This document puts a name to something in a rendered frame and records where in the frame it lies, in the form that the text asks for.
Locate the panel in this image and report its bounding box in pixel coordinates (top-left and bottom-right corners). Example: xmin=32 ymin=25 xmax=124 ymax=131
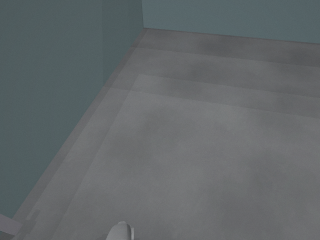
xmin=0 ymin=214 xmax=23 ymax=236

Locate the robot left thigh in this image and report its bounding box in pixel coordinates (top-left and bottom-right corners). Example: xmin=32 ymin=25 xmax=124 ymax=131
xmin=106 ymin=223 xmax=134 ymax=240

